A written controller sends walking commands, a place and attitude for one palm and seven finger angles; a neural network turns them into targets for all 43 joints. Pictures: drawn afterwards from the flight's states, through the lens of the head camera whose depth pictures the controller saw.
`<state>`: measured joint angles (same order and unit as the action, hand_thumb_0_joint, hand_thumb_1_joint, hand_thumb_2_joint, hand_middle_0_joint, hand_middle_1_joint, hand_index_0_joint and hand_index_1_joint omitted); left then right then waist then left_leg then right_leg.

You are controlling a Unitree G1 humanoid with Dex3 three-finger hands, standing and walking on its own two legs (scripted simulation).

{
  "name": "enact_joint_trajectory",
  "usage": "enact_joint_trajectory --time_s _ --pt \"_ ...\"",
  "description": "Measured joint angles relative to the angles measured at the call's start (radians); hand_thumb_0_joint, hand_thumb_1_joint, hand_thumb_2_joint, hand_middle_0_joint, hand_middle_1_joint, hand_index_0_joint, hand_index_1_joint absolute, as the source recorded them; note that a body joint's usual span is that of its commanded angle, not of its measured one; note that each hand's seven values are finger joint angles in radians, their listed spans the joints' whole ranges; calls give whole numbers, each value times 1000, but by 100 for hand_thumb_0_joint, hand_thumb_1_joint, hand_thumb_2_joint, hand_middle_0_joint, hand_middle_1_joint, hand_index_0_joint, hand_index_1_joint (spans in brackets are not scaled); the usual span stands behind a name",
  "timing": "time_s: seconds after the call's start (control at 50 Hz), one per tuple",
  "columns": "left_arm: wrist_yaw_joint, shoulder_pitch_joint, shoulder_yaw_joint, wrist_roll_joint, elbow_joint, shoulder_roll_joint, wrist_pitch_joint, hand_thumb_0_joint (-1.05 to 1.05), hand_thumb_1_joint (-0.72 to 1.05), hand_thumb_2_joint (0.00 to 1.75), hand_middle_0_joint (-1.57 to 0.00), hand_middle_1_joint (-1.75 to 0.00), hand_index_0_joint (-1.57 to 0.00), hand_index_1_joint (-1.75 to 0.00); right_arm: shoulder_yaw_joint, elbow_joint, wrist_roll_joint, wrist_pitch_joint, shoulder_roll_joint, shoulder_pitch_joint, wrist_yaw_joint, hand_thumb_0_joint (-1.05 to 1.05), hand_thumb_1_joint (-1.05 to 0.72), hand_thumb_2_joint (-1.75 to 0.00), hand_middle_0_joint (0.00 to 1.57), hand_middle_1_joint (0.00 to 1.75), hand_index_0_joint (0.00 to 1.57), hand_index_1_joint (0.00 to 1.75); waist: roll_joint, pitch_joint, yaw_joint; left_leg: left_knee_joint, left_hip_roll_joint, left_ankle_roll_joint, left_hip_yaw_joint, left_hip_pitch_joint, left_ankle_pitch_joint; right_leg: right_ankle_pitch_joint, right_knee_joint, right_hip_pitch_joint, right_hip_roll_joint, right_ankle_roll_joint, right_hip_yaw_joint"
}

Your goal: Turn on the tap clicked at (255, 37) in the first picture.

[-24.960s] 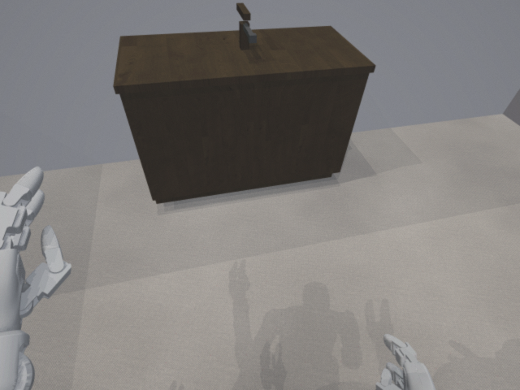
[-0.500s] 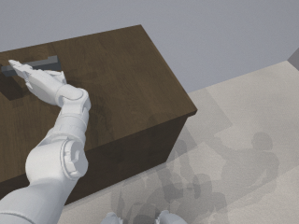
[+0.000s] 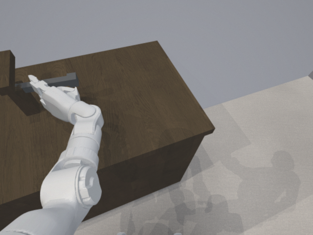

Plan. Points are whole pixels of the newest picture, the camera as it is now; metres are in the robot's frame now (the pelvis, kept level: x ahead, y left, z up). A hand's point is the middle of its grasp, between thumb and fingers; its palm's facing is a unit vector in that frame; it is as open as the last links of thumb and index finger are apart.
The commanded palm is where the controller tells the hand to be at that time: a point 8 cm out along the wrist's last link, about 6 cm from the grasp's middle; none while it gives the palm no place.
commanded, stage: lift the hand up off the lever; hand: left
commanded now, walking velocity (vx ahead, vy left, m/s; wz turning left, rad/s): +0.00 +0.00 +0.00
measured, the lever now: (72, 79) +0.53 +0.20 +0.07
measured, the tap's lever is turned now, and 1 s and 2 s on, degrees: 85 85 85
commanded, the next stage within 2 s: draw the hand back beside the body in 1.88 s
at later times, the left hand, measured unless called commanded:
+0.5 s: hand (74, 88) +0.47 +0.18 +0.10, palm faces +0.81 -0.57 -0.13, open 7.8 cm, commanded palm +0.41 +0.19 +0.11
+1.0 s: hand (68, 87) +0.45 +0.18 +0.12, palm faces +0.82 -0.57 -0.11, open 7.8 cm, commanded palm +0.39 +0.19 +0.13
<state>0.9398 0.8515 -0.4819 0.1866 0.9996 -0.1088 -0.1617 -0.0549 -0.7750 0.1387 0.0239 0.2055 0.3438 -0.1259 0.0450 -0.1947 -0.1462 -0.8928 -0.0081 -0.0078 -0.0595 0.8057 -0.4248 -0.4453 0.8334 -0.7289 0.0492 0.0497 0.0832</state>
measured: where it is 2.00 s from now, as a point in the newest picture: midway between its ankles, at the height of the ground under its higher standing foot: outside the picture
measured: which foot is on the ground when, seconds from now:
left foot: down 0.00-1.00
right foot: down 0.00-1.00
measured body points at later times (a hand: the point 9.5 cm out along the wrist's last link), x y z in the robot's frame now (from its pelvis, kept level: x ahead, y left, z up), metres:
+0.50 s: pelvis -0.01 -0.01 +0.00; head +0.05 -0.01 +0.45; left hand +0.42 +0.20 +0.11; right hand +0.03 -0.26 -0.13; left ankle -0.01 +0.12 -0.69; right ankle -0.03 -0.09 -0.69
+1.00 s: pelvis -0.01 -0.01 +0.01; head +0.03 -0.02 +0.46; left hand +0.41 +0.21 +0.13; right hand +0.04 -0.27 -0.12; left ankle -0.01 +0.12 -0.69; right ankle -0.03 -0.09 -0.69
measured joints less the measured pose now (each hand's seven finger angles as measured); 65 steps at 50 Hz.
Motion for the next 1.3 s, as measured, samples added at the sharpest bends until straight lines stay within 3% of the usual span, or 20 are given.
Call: enact_joint_trajectory --time_s 0.24,0.48,0.68,0.96,1.3 --pt "-5 -8 59 -15 -39 28 49 1 90 90 -15 -14 -15 -15 0 -5 -9 -2 -2 -40 12 0 -91 -90 20 30 20 30 -6 9 23 15 8 -4 -15 -34 12 4 -12 39 -7 3 15" --pt "0 17 28 -4 -22 10 74 1 90 90 -15 -15 -15 -15 6 -1 -13 -3 0 -40 33 1 -91 -90 20 30 20 30 -3 13 15 36 4 -12 -12 -51 31 17 -18 46 -3 13 12" --pt "-14 11 18 -20 -32 -8 83 1 90 90 -15 -15 -15 -15 5 -10 -20 -7 11 -13 44 1 -91 -90 20 30 20 30 -1 22 13 69 -1 -17 -14 -79 49 33 -46 72 1 19 14" --pt "-23 -44 39 -31 -103 14 111 1 90 90 -15 -15 -15 -15 0 -8 -30 -11 16 -27 53 1 -91 -90 20 30 20 30 -2 25 27 105 -1 -17 -10 -139 60 44 -80 130 1 19 9" --pt "-27 -27 84 -44 -126 34 155 1 90 90 -15 -15 -15 -15 7 -8 -37 -12 3 -67 58 1 -91 -90 20 30 20 30 -6 31 49 120 8 -12 -11 -165 70 51 -94 158 -8 13 10"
